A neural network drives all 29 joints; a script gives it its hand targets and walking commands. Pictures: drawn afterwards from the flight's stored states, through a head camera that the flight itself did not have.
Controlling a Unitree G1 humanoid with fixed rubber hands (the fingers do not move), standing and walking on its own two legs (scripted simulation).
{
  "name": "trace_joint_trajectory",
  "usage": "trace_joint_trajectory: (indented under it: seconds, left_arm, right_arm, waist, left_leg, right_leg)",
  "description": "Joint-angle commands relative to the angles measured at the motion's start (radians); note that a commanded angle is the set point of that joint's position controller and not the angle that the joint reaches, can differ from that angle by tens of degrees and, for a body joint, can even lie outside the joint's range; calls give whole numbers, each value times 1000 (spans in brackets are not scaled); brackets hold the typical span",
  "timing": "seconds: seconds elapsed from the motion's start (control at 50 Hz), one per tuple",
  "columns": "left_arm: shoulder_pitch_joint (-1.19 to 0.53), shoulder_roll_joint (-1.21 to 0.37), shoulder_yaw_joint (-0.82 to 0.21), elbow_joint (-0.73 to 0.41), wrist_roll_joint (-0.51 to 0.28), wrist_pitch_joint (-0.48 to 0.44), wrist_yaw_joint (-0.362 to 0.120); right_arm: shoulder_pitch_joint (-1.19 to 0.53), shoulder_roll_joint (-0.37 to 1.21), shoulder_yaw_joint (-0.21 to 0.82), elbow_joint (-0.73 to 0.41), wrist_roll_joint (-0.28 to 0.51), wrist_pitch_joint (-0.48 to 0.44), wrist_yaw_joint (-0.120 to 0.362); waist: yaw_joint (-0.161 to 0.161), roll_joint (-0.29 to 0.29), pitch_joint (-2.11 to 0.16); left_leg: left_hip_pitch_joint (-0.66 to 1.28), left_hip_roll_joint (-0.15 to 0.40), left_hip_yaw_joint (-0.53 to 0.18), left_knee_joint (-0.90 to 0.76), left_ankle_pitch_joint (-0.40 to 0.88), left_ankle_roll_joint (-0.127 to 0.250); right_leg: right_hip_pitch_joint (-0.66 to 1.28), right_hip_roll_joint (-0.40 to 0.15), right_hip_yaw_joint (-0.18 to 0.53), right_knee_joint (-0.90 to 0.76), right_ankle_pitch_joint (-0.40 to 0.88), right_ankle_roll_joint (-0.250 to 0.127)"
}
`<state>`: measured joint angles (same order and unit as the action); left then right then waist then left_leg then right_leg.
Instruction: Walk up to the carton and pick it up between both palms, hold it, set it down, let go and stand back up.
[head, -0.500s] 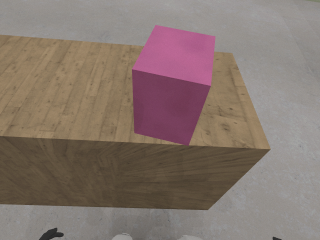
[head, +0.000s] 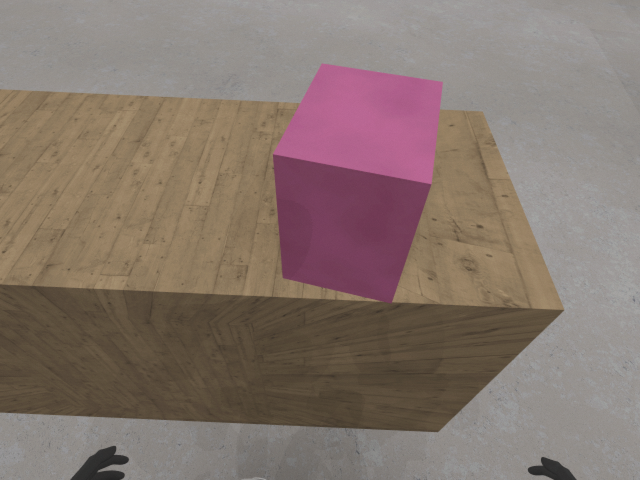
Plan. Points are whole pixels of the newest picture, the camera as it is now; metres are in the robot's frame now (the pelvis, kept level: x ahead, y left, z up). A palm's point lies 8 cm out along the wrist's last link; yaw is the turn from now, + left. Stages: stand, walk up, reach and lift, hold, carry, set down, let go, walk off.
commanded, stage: walk up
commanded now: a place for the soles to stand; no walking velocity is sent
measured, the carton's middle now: (357, 186) +0.50 -0.04 +0.09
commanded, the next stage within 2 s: none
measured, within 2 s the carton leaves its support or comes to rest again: neither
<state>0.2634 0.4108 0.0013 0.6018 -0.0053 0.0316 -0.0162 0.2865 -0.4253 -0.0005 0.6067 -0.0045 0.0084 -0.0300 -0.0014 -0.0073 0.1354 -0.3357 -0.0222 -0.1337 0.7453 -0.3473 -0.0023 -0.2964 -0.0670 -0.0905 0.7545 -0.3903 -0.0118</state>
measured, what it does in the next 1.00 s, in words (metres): stands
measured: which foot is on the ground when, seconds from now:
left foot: down 0.00-0.90, up 0.92-1.00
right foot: down 0.00-1.00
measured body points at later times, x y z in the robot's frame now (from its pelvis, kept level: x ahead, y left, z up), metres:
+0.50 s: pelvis -0.01 +0.01 +0.00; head +0.01 +0.03 +0.45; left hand +0.10 +0.32 -0.11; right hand +0.10 -0.30 -0.08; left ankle +0.04 +0.15 -0.71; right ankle +0.01 -0.12 -0.71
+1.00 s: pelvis -0.03 -0.03 +0.00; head -0.02 -0.03 +0.45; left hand +0.09 +0.27 -0.10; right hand +0.08 -0.35 -0.08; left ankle +0.02 +0.14 -0.69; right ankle +0.01 -0.12 -0.71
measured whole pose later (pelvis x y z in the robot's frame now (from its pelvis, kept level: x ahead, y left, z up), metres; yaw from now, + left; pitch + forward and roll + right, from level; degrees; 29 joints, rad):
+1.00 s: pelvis -0.03 -0.03 +0.00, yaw -1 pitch -6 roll +2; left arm 0.22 0.41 0.00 0.75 0.02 0.05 -0.04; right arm 0.28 -0.43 0.00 0.68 0.00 0.02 -0.04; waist 0.00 -0.03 0.12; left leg -0.34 -0.02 -0.13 0.83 -0.48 0.00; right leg -0.29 -0.03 -0.07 0.74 -0.36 -0.05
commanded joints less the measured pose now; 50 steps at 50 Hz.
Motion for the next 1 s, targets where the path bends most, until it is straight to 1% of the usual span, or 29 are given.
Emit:
trace_joint_trajectory:
  seconds: [0.0, 0.08, 0.12, 0.18, 0.22, 0.24, 0.3, 0.34, 0.4, 0.44, 0.5, 0.56, 0.6, 0.62, 0.64, 0.66, 0.7, 0.72, 0.74, 0.8, 0.82, 0.84, 0.86, 0.88, 0.9, 0.92, 0.94, 0.96, 0.98]
  left_arm:
    - [-51, 244, 88, -40, -10, -26, 6]
    - [-76, 249, 89, -20, -7, -31, 3]
    - [-81, 244, 89, -11, -7, -32, 2]
    - [-71, 237, 88, 4, -9, -32, 0]
    - [-64, 237, 86, 16, -8, -34, 1]
    - [-63, 239, 86, 22, -7, -35, 1]
    - [-76, 249, 87, 39, -4, -41, 0]
    - [-81, 245, 85, 46, -5, -42, -1]
    - [-80, 238, 85, 58, -7, -40, -2]
    - [-74, 237, 84, 64, -8, -37, -1]
    - [-68, 234, 83, 71, -6, -36, 2]
    - [-77, 241, 82, 76, -4, -38, 1]
    - [-88, 243, 83, 77, -3, -39, 0]
    - [-139, 257, 93, 73, 10, -24, -5]
    - [-128, 247, 94, 73, 5, -16, -8]
    - [-113, 233, 91, 73, 3, -7, -9]
    - [-108, 221, 96, 76, 11, 9, -4]
    - [-111, 220, 99, 73, 16, 14, 0]
    - [-107, 215, 102, 69, 20, 18, 1]
    - [-63, 201, 104, 78, 23, 14, -4]
    - [-35, 202, 104, 88, 25, 11, -6]
    - [2, 211, 104, 100, 27, 5, -6]
    - [-5, 269, 112, 97, 37, -4, -4]
    - [-71, 321, 122, 79, 33, -11, -6]
    - [-116, 299, 118, 63, 32, -11, -9]
    - [-105, 271, 116, 58, 32, -12, -13]
    - [-101, 248, 110, 60, 30, -13, -13]
    - [-117, 235, 102, 53, 26, -11, -11]
    - [-137, 231, 95, 51, 22, -7, -9]
  right_arm:
    - [-72, -222, -61, -6, 7, -38, -3]
    - [-69, -217, -60, 4, 8, -38, 1]
    - [-68, -223, -62, 7, 7, -41, 3]
    - [-82, -231, -62, 8, 3, -44, 4]
    - [-93, -229, -61, 11, 3, -43, 5]
    - [-96, -226, -61, 12, 5, -43, 6]
    - [-87, -220, -61, 24, 9, -44, 7]
    - [-80, -221, -60, 31, 10, -46, 7]
    - [-78, -226, -62, 39, 5, -47, 5]
    - [-83, -227, -62, 43, 4, -45, 4]
    - [-90, -224, -62, 44, 5, -42, 3]
    - [-87, -216, -58, 48, 8, -42, 4]
    - [-78, -215, -58, 55, 9, -41, 4]
    - [-57, -253, -65, 61, 7, -45, -12]
    - [-47, -271, -72, 65, 4, -49, -20]
    - [-39, -283, -79, 63, 1, -48, -25]
    - [-21, -287, -87, 61, -12, -44, -34]
    - [-7, -286, -88, 55, -19, -42, -37]
    - [-3, -288, -90, 48, -23, -42, -41]
    - [-56, -277, -93, 27, -26, -37, -45]
    - [-86, -272, -89, 21, -23, -33, -43]
    - [-121, -264, -83, 15, -16, -29, -39]
    - [-114, -230, -70, 14, -2, -29, -33]
    - [-75, -204, -64, 27, 19, -27, -35]
    - [-56, -206, -67, 38, 17, -18, -47]
    - [-48, -222, -75, 41, 7, -10, -53]
    - [-37, -230, -79, 44, 4, -7, -54]
    - [-31, -223, -78, 49, 6, -9, -51]
    - [-20, -214, -75, 57, 8, -13, -51]
  waist:
    - [32, 3, -220]
    - [24, 0, -178]
    - [20, 9, -179]
    - [29, 39, -181]
    - [34, 40, -166]
    - [35, 32, -160]
    - [30, 8, -161]
    - [25, 8, -172]
    - [26, 22, -191]
    - [31, 31, -189]
    - [34, 35, -177]
    - [32, 3, -173]
    - [25, -3, -178]
    - [10, -5, -149]
    - [9, 30, -186]
    - [6, 61, -196]
    - [-8, 124, -158]
    - [-17, 129, -142]
    - [-16, 125, -126]
    - [11, 147, -112]
    - [31, 151, -109]
    - [62, 137, -111]
    - [69, -12, -121]
    - [44, -140, -111]
    - [39, -141, -105]
    - [44, -115, -98]
    - [42, -108, -70]
    - [40, -115, -45]
    - [33, -134, -32]
  left_leg:
    - [-18, 117, -171, -166, 221, 90]
    - [-8, 90, -133, -172, 173, 72]
    - [-3, 100, -158, -193, 164, 80]
    - [-35, 122, -227, -245, 104, 99]
    - [-54, 120, -236, -257, 75, 98]
    - [-60, 113, -220, -256, 67, 92]
    - [-40, 90, -170, -228, 108, 73]
    - [-11, 87, -163, -219, 145, 73]
    - [2, 106, -196, -225, 194, 85]
    - [-10, 116, -226, -240, 176, 93]
    - [-27, 112, -221, -245, 143, 90]
    - [-25, 91, -172, -218, 162, 72]
    - [0, 82, -149, -204, 184, 68]
    - [-3, 121, -196, -195, 314, 83]
    - [30, 164, -272, -216, 384, 116]
    - [59, 197, -346, -239, 402, 158]
    - [92, 267, -454, -283, 381, 245]
    - [84, 289, -477, -298, 360, 265]
    - [70, 295, -473, -304, 340, 272]
    - [18, 263, -396, -290, 293, 234]
    - [-24, 241, -359, -266, 282, 208]
    - [-97, 205, -298, -224, 254, 161]
    - [-177, 115, -172, -112, 206, 80]
    - [-149, -10, 31, 56, 94, 5]
    - [-102, -14, 85, 146, -176, -2]
    - [-82, -2, 68, 230, -255, 11]
    - [-83, 5, 57, 255, -256, 20]
    - [-93, 6, 50, 249, -236, 23]
    - [-105, 9, 49, 237, -210, 21]
  right_leg:
    - [164, -97, 152, -204, 120, -67]
    - [119, -116, 156, -259, 44, -75]
    - [118, -101, 144, -245, 39, -69]
    - [140, -66, 141, -218, 23, -61]
    - [144, -63, 150, -230, 16, -62]
    - [147, -71, 155, -246, 12, -65]
    - [140, -96, 163, -276, 34, -71]
    - [132, -99, 156, -269, 61, -69]
    - [146, -78, 136, -227, 104, -58]
    - [153, -64, 138, -210, 105, -55]
    - [156, -69, 149, -226, 95, -59]
    - [154, -97, 159, -261, 108, -67]
    - [138, -106, 154, -264, 108, -69]
    - [102, -88, 141, -168, 259, -60]
    - [101, -51, 123, -79, 289, -45]
    - [69, -9, 128, -28, 221, -31]
    - [-35, 55, 143, 64, -130, -19]
    - [-66, 54, 162, 125, -199, -18]
    - [-81, 48, 176, 151, -209, -18]
    - [-33, 30, 176, 48, -140, -24]
    - [30, 29, 163, -50, -83, -30]
    - [138, 16, 158, -203, 29, -42]
    - [210, -96, 293, -344, 143, -69]
    - [146, -236, 394, -429, 172, -126]
    - [69, -304, 404, -433, 168, -199]
    - [20, -314, 403, -433, 124, -233]
    - [6, -295, 371, -429, 134, -222]
    - [11, -264, 330, -429, 174, -200]
    - [38, -231, 291, -410, 244, -183]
